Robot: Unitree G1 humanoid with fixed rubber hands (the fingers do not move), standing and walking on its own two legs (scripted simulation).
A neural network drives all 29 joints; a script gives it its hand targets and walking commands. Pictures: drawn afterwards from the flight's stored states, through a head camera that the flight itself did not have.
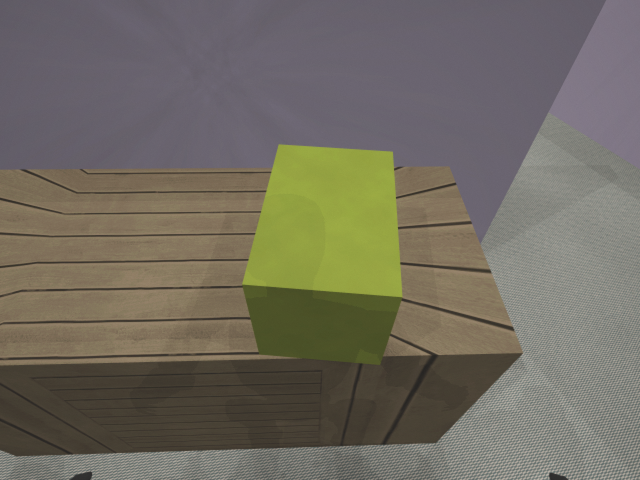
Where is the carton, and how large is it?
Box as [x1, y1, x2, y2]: [242, 144, 401, 364]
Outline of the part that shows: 279,144 242,283 259,354 379,364 401,299 401,282 392,152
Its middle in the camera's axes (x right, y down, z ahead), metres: +0.01 +0.02 +0.66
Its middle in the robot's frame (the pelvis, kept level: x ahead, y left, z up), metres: +0.48 +0.00 -0.04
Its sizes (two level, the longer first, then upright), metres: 0.303 0.204 0.210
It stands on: a pedestal, 0.62 m high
